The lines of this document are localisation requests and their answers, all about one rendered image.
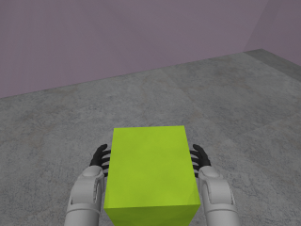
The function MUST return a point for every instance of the left robot hand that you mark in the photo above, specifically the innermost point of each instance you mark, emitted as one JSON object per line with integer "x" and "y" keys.
{"x": 98, "y": 159}

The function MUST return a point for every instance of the right robot hand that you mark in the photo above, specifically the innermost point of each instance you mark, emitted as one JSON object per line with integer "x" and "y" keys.
{"x": 202, "y": 158}

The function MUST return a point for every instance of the carton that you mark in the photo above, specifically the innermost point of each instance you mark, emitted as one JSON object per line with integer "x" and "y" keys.
{"x": 151, "y": 179}

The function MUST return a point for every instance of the right robot forearm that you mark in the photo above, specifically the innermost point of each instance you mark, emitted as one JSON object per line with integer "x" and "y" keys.
{"x": 219, "y": 204}

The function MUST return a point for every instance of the left robot forearm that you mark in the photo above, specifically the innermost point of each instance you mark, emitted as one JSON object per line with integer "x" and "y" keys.
{"x": 85, "y": 201}

